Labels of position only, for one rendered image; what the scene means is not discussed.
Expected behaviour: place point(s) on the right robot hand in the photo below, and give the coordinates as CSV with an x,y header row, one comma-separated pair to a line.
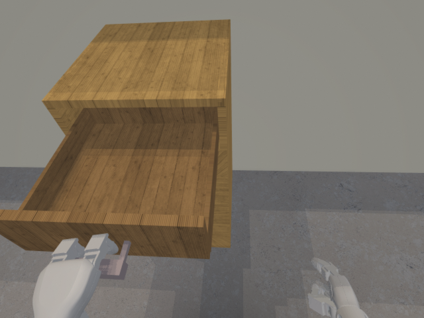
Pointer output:
x,y
327,299

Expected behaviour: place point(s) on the drawer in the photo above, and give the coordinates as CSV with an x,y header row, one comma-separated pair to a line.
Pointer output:
x,y
143,174

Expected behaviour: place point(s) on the cabinet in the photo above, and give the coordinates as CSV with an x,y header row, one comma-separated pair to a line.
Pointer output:
x,y
167,64

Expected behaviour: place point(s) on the handle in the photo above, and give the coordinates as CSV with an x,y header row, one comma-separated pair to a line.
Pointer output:
x,y
115,269

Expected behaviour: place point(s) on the left robot hand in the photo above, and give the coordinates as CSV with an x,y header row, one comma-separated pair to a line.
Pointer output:
x,y
66,285

